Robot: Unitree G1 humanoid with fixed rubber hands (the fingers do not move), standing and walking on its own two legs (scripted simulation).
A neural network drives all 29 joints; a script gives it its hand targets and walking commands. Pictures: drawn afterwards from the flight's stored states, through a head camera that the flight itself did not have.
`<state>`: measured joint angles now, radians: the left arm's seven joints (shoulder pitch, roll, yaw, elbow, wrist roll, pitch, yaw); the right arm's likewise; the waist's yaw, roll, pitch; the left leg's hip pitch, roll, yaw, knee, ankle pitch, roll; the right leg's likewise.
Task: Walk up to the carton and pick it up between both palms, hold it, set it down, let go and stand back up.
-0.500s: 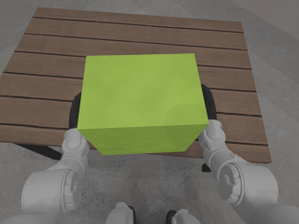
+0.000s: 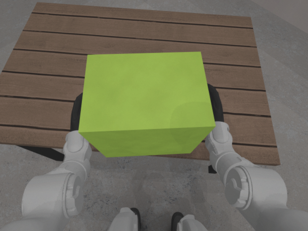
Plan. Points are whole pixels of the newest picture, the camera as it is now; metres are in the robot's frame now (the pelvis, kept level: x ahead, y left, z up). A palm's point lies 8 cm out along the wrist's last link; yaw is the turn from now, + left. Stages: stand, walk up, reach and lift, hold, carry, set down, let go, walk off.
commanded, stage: reach and lift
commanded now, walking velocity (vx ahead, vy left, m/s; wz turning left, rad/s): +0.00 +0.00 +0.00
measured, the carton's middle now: (147, 111) +0.43 +0.05 -0.05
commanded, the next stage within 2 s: none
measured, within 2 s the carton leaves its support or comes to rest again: leaves its support in 0.88 s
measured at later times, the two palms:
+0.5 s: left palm (79, 127) +0.37 +0.23 -0.04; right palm (215, 115) +0.42 -0.13 -0.02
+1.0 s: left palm (79, 139) +0.34 +0.22 -0.03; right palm (222, 124) +0.39 -0.14 -0.01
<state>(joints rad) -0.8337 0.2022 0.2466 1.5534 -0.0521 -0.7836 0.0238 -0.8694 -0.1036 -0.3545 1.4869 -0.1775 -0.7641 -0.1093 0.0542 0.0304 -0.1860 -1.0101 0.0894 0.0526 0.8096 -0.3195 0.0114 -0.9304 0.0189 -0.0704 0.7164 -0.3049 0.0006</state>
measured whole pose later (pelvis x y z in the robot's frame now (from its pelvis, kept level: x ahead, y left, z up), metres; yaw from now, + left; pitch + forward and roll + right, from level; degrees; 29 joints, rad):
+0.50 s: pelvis +0.00 +0.01 +0.00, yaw -1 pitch +31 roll -4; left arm -0.77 0.17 0.16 1.52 -0.13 -0.80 0.05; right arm -0.85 -0.14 -0.22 1.54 -0.11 -0.82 -0.12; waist 0.07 0.04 -0.23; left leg -1.02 0.09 0.06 0.77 -0.30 0.02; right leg -0.93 0.03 -0.06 0.65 -0.27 0.01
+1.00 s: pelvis +0.00 +0.00 +0.01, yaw +1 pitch +26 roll -4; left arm -0.64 0.15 -0.04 1.44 -0.27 -0.64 0.09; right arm -0.69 -0.13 -0.06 1.36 0.02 -0.55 -0.10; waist 0.04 0.04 -0.28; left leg -0.92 0.09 0.04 0.76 -0.30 0.01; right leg -0.83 0.02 -0.09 0.65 -0.28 0.00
